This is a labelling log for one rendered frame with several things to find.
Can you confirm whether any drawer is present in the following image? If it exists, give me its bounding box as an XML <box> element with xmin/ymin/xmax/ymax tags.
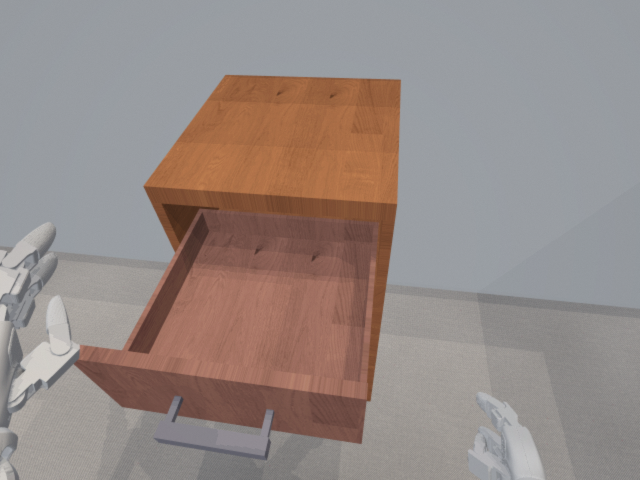
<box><xmin>74</xmin><ymin>209</ymin><xmax>379</xmax><ymax>444</ymax></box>

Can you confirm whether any handle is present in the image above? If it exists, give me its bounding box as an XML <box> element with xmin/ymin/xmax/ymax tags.
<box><xmin>153</xmin><ymin>396</ymin><xmax>275</xmax><ymax>461</ymax></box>

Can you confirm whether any robot left hand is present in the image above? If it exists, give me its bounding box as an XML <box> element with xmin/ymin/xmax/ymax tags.
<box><xmin>0</xmin><ymin>222</ymin><xmax>80</xmax><ymax>428</ymax></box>

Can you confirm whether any robot right hand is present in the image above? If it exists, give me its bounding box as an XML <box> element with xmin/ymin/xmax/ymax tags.
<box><xmin>468</xmin><ymin>392</ymin><xmax>547</xmax><ymax>480</ymax></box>

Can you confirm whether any cabinet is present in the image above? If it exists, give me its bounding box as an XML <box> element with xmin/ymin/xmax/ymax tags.
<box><xmin>143</xmin><ymin>75</ymin><xmax>401</xmax><ymax>402</ymax></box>

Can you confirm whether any robot left forearm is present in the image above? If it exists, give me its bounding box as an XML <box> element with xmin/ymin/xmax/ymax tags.
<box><xmin>0</xmin><ymin>427</ymin><xmax>20</xmax><ymax>480</ymax></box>

